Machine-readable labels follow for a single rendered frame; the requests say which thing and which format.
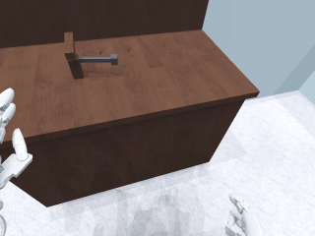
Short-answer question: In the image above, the robot left hand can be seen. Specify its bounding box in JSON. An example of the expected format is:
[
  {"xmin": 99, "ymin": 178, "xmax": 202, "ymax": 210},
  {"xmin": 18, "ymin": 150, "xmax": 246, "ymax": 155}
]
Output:
[{"xmin": 0, "ymin": 88, "xmax": 32, "ymax": 190}]

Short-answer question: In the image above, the tap lever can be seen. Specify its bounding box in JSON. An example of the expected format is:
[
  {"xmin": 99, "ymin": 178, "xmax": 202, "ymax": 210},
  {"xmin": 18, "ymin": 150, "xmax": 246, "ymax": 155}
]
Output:
[{"xmin": 78, "ymin": 54, "xmax": 118, "ymax": 66}]

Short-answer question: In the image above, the robot right hand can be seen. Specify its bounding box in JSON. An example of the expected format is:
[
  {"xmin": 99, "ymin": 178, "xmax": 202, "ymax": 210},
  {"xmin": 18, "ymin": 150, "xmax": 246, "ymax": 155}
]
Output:
[{"xmin": 225, "ymin": 194, "xmax": 264, "ymax": 236}]

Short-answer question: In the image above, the counter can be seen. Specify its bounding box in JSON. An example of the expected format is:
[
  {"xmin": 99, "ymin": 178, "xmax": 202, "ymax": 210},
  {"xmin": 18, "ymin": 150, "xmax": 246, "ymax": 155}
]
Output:
[{"xmin": 0, "ymin": 0, "xmax": 260, "ymax": 207}]

